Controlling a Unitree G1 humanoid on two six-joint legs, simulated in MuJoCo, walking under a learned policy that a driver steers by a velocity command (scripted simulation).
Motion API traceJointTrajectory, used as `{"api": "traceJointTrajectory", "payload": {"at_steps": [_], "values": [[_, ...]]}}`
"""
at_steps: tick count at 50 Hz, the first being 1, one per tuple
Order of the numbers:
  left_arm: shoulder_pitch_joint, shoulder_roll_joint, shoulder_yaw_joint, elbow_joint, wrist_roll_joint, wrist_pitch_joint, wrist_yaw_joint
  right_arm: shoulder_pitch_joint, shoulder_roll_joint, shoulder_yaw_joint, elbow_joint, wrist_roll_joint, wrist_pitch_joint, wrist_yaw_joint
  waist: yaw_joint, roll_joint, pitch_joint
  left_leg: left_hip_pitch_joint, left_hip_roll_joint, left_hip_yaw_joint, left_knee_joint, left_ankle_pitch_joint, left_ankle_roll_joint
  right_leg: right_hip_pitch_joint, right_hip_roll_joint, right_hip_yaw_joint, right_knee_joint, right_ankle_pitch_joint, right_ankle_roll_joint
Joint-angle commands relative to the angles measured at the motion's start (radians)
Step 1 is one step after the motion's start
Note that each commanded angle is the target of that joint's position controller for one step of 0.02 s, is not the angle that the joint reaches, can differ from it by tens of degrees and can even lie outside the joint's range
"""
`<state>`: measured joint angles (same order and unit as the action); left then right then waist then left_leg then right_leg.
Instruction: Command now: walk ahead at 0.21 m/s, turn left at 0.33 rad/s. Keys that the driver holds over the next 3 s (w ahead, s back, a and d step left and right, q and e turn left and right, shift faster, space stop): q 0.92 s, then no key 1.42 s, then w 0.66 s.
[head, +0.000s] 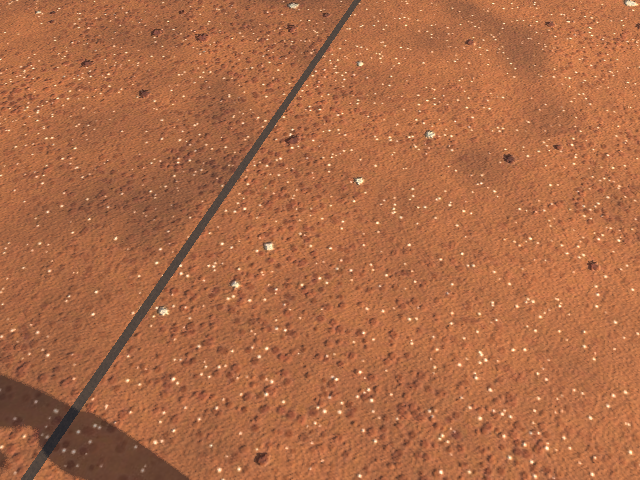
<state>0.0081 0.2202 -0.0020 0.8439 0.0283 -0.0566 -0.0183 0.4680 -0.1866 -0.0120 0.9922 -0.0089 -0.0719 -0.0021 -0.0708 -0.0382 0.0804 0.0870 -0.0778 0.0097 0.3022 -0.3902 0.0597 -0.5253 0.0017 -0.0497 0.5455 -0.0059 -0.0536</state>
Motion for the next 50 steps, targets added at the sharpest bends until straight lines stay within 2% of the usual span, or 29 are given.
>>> {"api": "traceJointTrajectory", "payload": {"at_steps": [1,2,3,4,5,6,7,8,10,12,15,21,23,24,25,26,27,28,29,31,32,34,38,41,45,47,48,49,50], "values": [[0.353,0.190,0.056,0.051,0.021,-0.036,0.037,-0.081,-0.182,-0.040,-0.082,0.026,-0.009,-0.009,0.192,0.081,-0.198,-0.204,0.151,-0.091,0.453,0.822,0.016,0.511,-0.068,0.071,-0.105,0.332,-0.052],[0.419,0.276,0.074,0.037,0.041,-0.038,0.041,0.009,-0.091,-0.025,-0.116,0.042,-0.006,-0.015,0.151,-0.126,-0.369,-0.424,0.034,-0.026,0.786,0.075,-0.003,0.800,-0.395,0.321,0.029,0.915,-0.136],[0.383,0.260,0.079,0.008,-0.007,-0.017,0.029,0.130,-0.101,-0.033,-0.089,0.062,0.019,-0.033,0.118,-0.182,-0.550,-0.540,-0.035,-0.055,1.012,-0.302,-0.003,0.881,-0.521,0.495,0.007,0.994,-0.269],[0.301,0.192,0.069,-0.027,-0.027,-0.001,0.029,0.083,-0.168,-0.054,-0.069,0.023,0.042,-0.038,0.101,-0.038,-0.452,-0.553,0.027,-0.081,1.040,-0.215,-0.007,0.713,-0.455,0.412,-0.069,0.730,-0.253],[0.207,0.121,0.049,-0.044,-0.027,0.005,0.036,0.004,-0.157,-0.058,-0.085,0.004,0.053,-0.027,0.081,-0.021,-0.290,-0.579,0.062,-0.063,1.005,-0.149,-0.017,0.553,-0.394,0.313,-0.141,0.509,-0.222],[0.171,0.087,0.037,-0.043,-0.022,0.008,0.045,-0.039,-0.141,-0.060,-0.098,-0.009,0.064,-0.017,0.061,-0.027,-0.178,-0.577,0.093,-0.053,0.958,-0.110,-0.031,0.419,-0.345,0.237,-0.204,0.395,-0.191],[0.164,0.084,0.036,-0.040,-0.020,0.010,0.057,-0.055,-0.131,-0.063,-0.105,-0.021,0.080,-0.006,0.047,-0.054,-0.127,-0.548,0.112,-0.048,0.924,-0.074,-0.045,0.325,-0.312,0.174,-0.246,0.323,-0.174],[0.169,0.094,0.040,-0.036,-0.015,0.011,0.061,-0.038,-0.115,-0.062,-0.103,-0.027,0.097,0.001,0.037,-0.068,-0.119,-0.504,0.103,-0.027,0.928,-0.049,-0.055,0.260,-0.295,0.130,-0.266,0.298,-0.172],[0.167,0.108,0.046,-0.040,-0.006,0.005,0.060,-0.033,-0.104,-0.064,-0.114,-0.020,0.117,0.004,0.019,-0.049,-0.140,-0.486,0.100,-0.016,0.909,-0.028,-0.062,0.220,-0.295,0.080,-0.282,0.252,-0.190],[0.150,0.117,0.050,-0.046,-0.001,0.005,0.058,-0.078,-0.107,-0.066,-0.140,-0.021,0.131,0.007,0.015,-0.056,-0.134,-0.512,0.117,-0.008,0.826,0.004,-0.063,0.208,-0.297,0.046,-0.302,0.112,-0.190],[0.147,0.134,0.058,-0.051,0.001,0.018,0.055,-0.169,-0.110,-0.060,-0.189,-0.023,0.145,0.024,0.037,-0.084,-0.122,-0.506,0.135,0.016,0.666,0.057,-0.060,0.208,-0.295,0.006,-0.324,-0.090,-0.173],[0.188,0.193,0.084,-0.050,0.003,0.052,0.041,-0.260,-0.132,-0.061,-0.266,-0.012,0.144,0.040,0.082,-0.079,-0.135,-0.428,0.111,0.077,0.453,-0.017,-0.035,0.275,-0.353,-0.013,-0.265,-0.208,-0.148],[0.184,0.208,0.092,-0.051,-0.004,0.064,0.039,-0.224,-0.129,-0.062,-0.270,-0.010,0.131,0.040,0.056,-0.055,-0.136,-0.325,0.090,0.090,0.285,0.044,-0.009,0.253,-0.344,-0.054,-0.183,-0.203,-0.091],[0.216,0.198,0.095,-0.040,0.001,0.071,0.035,-0.185,-0.148,-0.067,-0.259,-0.011,0.120,0.035,0.044,0.006,-0.131,-0.256,0.092,0.037,0.162,0.104,0.009,0.212,-0.315,-0.088,-0.097,-0.223,-0.030],[0.252,0.143,0.088,-0.047,0.003,0.081,0.026,-0.162,-0.226,-0.083,-0.263,-0.021,0.106,0.022,0.049,0.232,-0.105,-0.221,0.275,-0.239,-0.044,0.138,0.050,0.105,-0.208,-0.184,0.147,-0.375,0.049],[0.175,0.103,0.074,-0.121,-0.010,0.090,0.036,-0.165,-0.367,-0.119,-0.277,-0.019,0.106,0.013,0.031,0.399,-0.022,-0.273,0.470,-0.548,-0.087,0.360,0.198,-0.110,-0.018,-0.130,0.303,-0.623,0.104],[0.118,0.136,0.078,-0.122,0.002,0.102,0.041,-0.129,-0.321,-0.119,-0.264,-0.023,0.107,0.001,0.008,0.220,-0.029,-0.277,0.443,-0.459,-0.048,0.437,0.235,-0.101,-0.045,0.003,0.459,-0.588,0.103],[0.143,0.120,0.077,-0.114,-0.012,0.105,0.037,-0.179,-0.279,-0.105,-0.271,-0.015,0.107,-0.006,0.049,0.180,-0.048,-0.288,0.380,-0.370,-0.027,0.440,0.218,-0.089,-0.046,0.042,0.495,-0.505,0.097],[0.169,0.122,0.079,-0.100,-0.021,0.097,0.035,-0.250,-0.253,-0.097,-0.286,-0.014,0.110,-0.008,0.085,0.156,-0.050,-0.285,0.315,-0.304,-0.020,0.425,0.179,-0.079,-0.049,0.061,0.483,-0.423,0.088],[0.203,0.148,0.089,-0.083,0.007,0.088,0.032,-0.306,-0.213,-0.086,-0.314,-0.001,0.105,-0.007,0.096,0.159,-0.113,-0.228,0.261,-0.254,0.017,0.565,0.167,-0.062,-0.027,0.052,0.527,-0.359,0.081],[0.205,0.146,0.090,-0.086,0.006,0.089,0.030,-0.288,-0.208,-0.084,-0.314,0.003,0.101,-0.003,0.091,0.135,-0.139,-0.206,0.261,-0.255,0.031,0.615,0.173,-0.055,-0.020,0.055,0.539,-0.358,0.085],[0.188,0.129,0.085,-0.101,-0.004,0.094,0.031,-0.249,-0.224,-0.090,-0.307,0.005,0.096,0.000,0.076,0.117,-0.146,-0.166,0.264,-0.277,0.041,0.623,0.181,-0.067,-0.020,0.065,0.496,-0.363,0.094],[0.141,0.123,0.077,-0.136,-0.009,0.102,0.039,-0.199,-0.248,-0.100,-0.302,-0.005,0.101,-0.002,0.038,0.154,-0.129,-0.148,0.269,-0.352,0.051,0.539,0.197,-0.052,-0.010,0.079,0.359,-0.393,0.097],[0.131,0.123,0.072,-0.157,-0.015,0.096,0.043,-0.207,-0.266,-0.107,-0.309,-0.011,0.107,0.004,0.031,0.161,-0.130,-0.194,0.258,-0.395,0.072,0.530,0.194,0.026,0.012,0.081,0.269,-0.411,0.085],[0.176,0.129,0.068,-0.173,-0.027,0.082,0.051,-0.258,-0.276,-0.113,-0.322,-0.011,0.113,0.015,0.055,0.175,-0.144,-0.256,0.231,-0.465,0.105,0.581,0.156,0.174,0.048,0.079,0.112,-0.412,0.061],[0.264,0.122,0.066,-0.156,-0.023,0.069,0.059,-0.319,-0.262,-0.109,-0.333,0.004,0.116,0.014,0.116,0.155,-0.149,-0.334,0.175,-0.449,0.155,0.487,0.084,0.344,0.043,0.071,-0.141,-0.257,0.045],[0.279,0.177,0.077,-0.157,-0.008,0.060,0.069,-0.306,-0.214,-0.095,-0.342,0.010,0.112,0.009,0.106,0.054,-0.153,-0.425,0.107,-0.387,0.240,0.303,0.021,0.433,-0.091,0.193,-0.264,-0.262,0.017],[0.221,0.266,0.088,-0.188,0.000,0.061,0.071,-0.238,-0.134,-0.075,-0.350,0.010,0.108,0.006,0.055,-0.175,-0.152,-0.583,-0.061,-0.196,0.429,-0.062,-0.035,0.505,-0.351,0.477,-0.337,-0.178,-0.064],[0.222,0.282,0.097,-0.186,0.004,0.067,0.061,-0.250,-0.221,-0.096,-0.340,-0.021,0.112,0.000,0.081,-0.191,-0.129,-0.593,-0.074,-0.132,0.612,-0.219,-0.048,0.378,-0.413,0.537,-0.302,-0.028,-0.181]]}}
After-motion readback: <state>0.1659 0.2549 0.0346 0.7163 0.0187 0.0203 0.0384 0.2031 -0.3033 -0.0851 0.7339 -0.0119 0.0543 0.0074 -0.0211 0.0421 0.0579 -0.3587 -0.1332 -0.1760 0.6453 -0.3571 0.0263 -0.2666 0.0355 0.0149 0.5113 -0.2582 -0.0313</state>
